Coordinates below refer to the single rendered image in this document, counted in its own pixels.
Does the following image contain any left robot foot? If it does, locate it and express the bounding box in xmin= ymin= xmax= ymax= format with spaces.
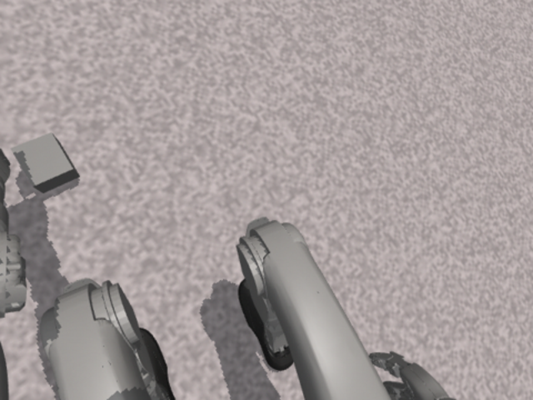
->
xmin=140 ymin=327 xmax=176 ymax=400

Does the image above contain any right robot hand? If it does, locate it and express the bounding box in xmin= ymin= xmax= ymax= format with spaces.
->
xmin=369 ymin=352 xmax=449 ymax=400

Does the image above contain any left robot arm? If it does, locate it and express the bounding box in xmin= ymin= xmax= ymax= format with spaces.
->
xmin=0 ymin=156 xmax=27 ymax=400

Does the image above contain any right robot foot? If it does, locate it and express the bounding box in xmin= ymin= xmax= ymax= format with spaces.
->
xmin=238 ymin=279 xmax=293 ymax=371

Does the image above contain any small box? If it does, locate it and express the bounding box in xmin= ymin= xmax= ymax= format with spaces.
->
xmin=11 ymin=132 xmax=80 ymax=193

